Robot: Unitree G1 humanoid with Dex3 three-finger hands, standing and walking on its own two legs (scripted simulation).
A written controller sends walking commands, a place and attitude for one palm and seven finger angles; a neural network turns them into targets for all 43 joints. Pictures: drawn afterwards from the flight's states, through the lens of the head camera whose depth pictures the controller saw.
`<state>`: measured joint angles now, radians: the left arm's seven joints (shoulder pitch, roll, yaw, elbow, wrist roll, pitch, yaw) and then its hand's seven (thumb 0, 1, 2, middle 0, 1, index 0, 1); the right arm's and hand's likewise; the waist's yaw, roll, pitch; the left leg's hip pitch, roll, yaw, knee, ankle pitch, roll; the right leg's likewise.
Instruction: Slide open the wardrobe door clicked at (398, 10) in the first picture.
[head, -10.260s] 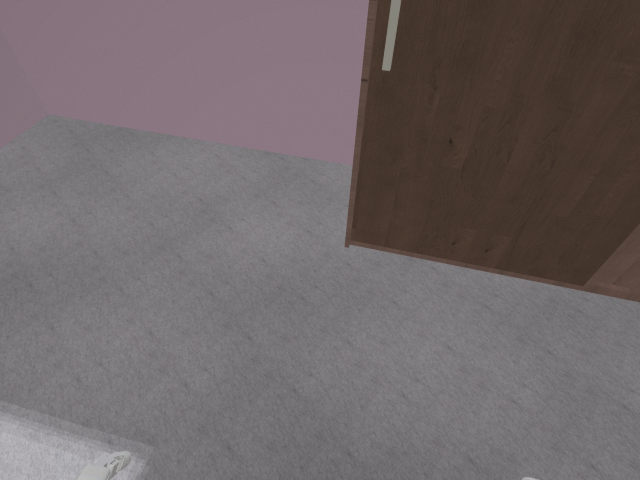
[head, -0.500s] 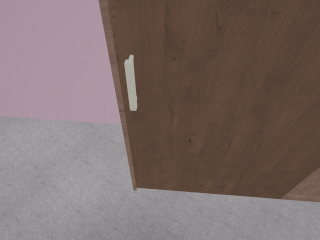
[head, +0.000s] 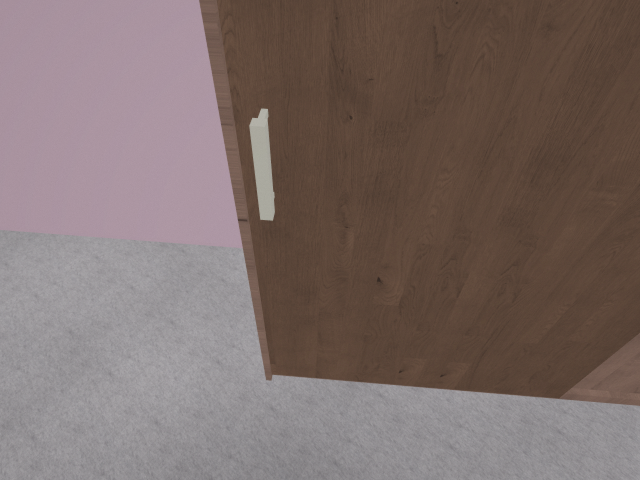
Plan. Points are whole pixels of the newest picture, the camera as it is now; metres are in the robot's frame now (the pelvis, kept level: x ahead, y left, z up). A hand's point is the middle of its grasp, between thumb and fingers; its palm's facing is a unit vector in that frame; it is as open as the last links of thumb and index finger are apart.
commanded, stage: look again from close up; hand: left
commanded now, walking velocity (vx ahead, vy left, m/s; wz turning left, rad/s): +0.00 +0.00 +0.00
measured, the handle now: (265, 166) +0.54 +0.12 +0.11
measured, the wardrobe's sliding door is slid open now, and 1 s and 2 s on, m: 0.00 0.00 0.00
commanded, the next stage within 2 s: raise the hand with hooked fingers in 1.42 s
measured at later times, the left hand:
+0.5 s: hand out of the picture -0.01 +0.15 -0.17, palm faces +0.05 -0.99 -0.15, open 7.4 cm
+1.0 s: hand out of the picture +0.00 +0.15 -0.17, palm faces +0.04 -0.99 -0.16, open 7.3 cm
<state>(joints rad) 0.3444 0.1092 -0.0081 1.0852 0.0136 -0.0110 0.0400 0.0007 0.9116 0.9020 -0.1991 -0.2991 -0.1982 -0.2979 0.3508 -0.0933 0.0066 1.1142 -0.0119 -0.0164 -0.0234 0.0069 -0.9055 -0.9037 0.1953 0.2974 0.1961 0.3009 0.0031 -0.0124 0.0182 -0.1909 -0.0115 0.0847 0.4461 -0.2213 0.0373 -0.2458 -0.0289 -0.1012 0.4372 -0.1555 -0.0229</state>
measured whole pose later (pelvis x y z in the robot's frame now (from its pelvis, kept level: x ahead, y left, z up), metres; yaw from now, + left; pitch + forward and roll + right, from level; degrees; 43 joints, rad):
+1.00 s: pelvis +0.02 -0.01 +0.00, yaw -1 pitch -1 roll +0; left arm 0.34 0.11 -0.01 1.09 0.01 -0.02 0.04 0.00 0.91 0.90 -0.20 -0.30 -0.20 -0.30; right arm 0.32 -0.10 0.01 1.13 -0.01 -0.02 -0.03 0.01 -0.91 -0.90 0.20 0.30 0.20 0.30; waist 0.01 -0.01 0.04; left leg -0.15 0.00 0.09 0.41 -0.24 0.03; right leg -0.22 -0.02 -0.09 0.43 -0.18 -0.03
